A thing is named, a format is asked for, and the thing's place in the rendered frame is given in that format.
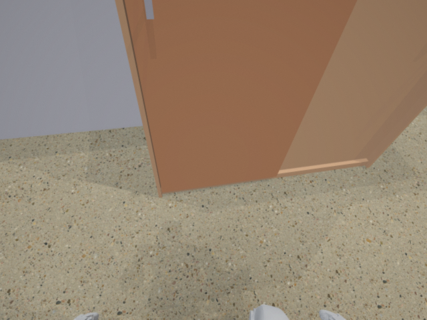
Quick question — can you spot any wardrobe door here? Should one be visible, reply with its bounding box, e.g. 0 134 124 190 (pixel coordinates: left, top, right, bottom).
125 0 357 193
280 0 427 170

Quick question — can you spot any robot right thigh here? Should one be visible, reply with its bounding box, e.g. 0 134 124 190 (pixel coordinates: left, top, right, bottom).
249 305 289 320

